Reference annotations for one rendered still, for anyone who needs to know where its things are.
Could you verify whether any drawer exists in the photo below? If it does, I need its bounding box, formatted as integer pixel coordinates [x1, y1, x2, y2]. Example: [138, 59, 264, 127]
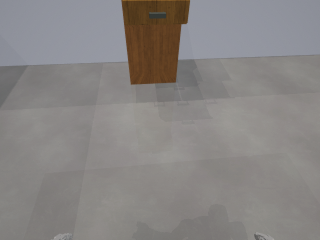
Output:
[122, 0, 190, 26]

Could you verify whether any handle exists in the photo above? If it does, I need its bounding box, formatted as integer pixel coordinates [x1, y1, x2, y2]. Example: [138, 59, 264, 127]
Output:
[149, 11, 166, 19]

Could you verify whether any cabinet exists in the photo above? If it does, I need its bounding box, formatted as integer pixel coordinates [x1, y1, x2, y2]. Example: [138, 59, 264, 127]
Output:
[121, 0, 182, 85]

